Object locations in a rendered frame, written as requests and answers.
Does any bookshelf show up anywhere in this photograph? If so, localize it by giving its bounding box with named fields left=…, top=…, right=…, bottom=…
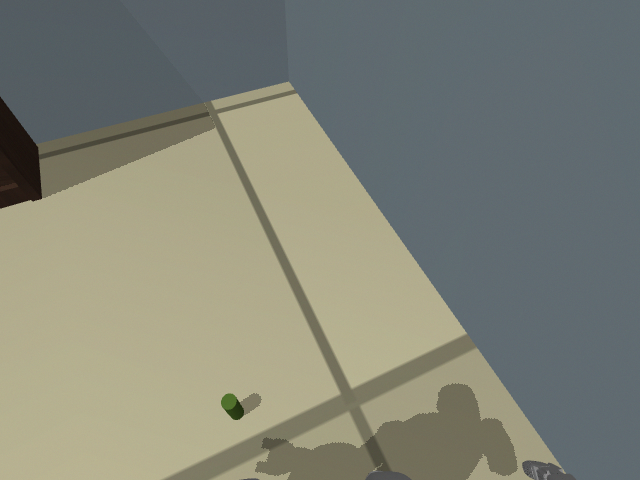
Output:
left=0, top=97, right=42, bottom=209

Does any right robot hand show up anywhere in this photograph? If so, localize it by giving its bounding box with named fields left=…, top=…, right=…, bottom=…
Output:
left=522, top=461, right=576, bottom=480

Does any can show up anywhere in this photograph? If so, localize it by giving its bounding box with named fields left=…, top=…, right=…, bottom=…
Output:
left=221, top=393, right=244, bottom=420

